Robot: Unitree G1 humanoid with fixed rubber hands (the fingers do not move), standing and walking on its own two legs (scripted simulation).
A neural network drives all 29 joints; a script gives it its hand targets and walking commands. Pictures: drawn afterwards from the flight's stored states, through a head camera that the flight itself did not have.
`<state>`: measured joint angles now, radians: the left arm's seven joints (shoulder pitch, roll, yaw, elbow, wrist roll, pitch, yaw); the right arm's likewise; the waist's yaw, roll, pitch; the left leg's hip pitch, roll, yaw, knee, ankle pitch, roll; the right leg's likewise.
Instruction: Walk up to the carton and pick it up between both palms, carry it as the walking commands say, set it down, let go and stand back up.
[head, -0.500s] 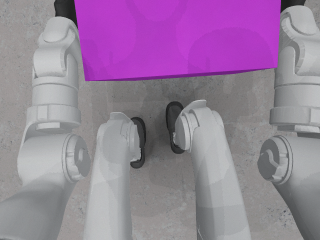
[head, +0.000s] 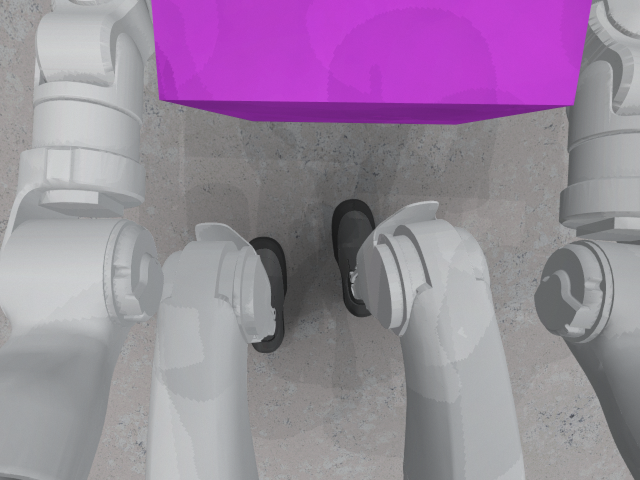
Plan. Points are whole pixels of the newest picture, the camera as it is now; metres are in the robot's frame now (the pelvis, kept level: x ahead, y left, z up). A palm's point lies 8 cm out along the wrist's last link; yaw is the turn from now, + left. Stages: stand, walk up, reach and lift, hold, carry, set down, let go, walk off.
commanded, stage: set down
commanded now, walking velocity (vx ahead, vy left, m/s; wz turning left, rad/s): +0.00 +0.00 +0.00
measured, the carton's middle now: out of the picture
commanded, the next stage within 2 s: none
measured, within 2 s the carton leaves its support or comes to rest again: neither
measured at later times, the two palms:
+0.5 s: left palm out of the picture +0.55 +0.08 -0.19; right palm (572, 11) +0.51 -0.30 -0.21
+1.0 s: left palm out of the picture +0.57 +0.09 -0.20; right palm (561, 26) +0.49 -0.29 -0.20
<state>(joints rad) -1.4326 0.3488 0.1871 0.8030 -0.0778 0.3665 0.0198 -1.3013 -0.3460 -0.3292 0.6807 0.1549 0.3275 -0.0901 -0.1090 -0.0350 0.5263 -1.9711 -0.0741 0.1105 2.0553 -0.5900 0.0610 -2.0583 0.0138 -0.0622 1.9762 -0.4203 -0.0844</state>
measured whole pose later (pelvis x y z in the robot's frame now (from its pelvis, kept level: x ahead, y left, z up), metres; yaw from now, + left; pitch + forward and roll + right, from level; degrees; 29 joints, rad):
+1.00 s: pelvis +0.01 -0.01 -0.05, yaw +1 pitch +27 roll +2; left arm -1.39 0.34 0.18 0.91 -0.12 0.22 0.03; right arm -1.29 -0.37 -0.25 0.84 0.17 0.27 -0.05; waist -0.15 0.01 0.52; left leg -2.06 -0.08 0.12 2.22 -0.63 0.05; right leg -2.16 0.01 -0.07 2.14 -0.45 -0.10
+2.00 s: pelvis +0.01 -0.01 -0.06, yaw +1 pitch +28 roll +2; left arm -1.45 0.31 0.24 0.98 -0.04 0.19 0.02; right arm -1.29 -0.42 -0.26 0.89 0.17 0.19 0.03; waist -0.13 0.01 0.51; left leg -2.10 -0.08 0.12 2.25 -0.63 0.06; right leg -2.20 0.01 -0.08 2.17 -0.45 -0.10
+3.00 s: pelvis +0.01 -0.01 -0.03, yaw +1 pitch +29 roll +1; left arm -1.27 0.39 0.18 0.46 -0.21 0.51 0.13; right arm -1.26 -0.54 -0.25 0.56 0.23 0.46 -0.03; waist -0.11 0.01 0.53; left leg -2.03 -0.10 0.09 2.16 -0.64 0.06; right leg -2.12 0.01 -0.08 2.08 -0.47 -0.10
